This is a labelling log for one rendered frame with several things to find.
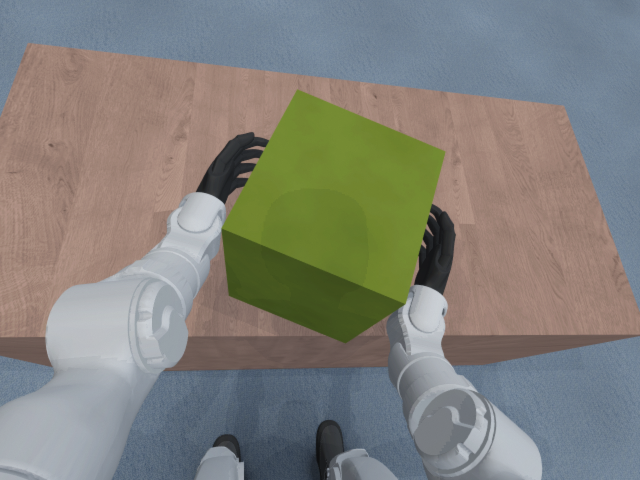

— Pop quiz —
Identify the right robot forearm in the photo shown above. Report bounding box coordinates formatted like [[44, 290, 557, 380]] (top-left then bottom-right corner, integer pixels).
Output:
[[386, 285, 478, 441]]

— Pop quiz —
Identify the robot right thigh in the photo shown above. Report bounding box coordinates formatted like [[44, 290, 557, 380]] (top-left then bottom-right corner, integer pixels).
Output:
[[331, 456, 398, 480]]

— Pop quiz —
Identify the right robot foot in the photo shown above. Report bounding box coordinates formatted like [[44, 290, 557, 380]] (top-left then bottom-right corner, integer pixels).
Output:
[[316, 420, 344, 480]]

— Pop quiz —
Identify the robot left upper arm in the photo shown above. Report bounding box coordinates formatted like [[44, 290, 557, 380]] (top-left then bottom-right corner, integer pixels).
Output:
[[0, 277, 188, 480]]

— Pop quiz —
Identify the pedestal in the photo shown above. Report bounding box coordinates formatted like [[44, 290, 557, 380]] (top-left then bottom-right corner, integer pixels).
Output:
[[0, 43, 640, 371]]

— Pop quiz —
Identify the right robot hand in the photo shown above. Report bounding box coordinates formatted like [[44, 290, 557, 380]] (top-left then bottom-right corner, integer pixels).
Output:
[[414, 204, 456, 295]]

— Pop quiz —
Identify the carton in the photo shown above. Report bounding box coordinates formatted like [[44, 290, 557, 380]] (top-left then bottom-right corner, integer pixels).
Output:
[[221, 89, 446, 343]]

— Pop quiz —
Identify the robot right upper arm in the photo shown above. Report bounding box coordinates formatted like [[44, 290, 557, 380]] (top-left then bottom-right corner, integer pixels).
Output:
[[414, 388, 542, 480]]

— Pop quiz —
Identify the left robot hand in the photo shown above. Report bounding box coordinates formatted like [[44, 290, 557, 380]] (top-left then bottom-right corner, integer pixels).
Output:
[[196, 132, 269, 205]]

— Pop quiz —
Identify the left robot forearm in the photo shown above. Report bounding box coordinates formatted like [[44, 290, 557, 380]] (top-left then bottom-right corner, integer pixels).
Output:
[[45, 192, 226, 365]]

